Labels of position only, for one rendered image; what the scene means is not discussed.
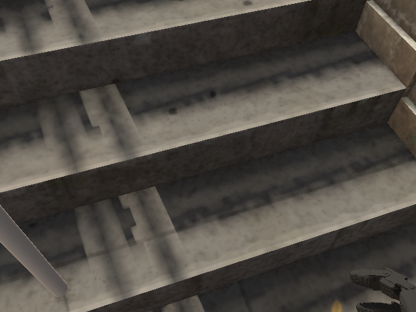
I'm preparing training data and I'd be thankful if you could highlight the right robot hand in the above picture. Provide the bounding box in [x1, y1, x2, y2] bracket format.
[350, 268, 416, 312]

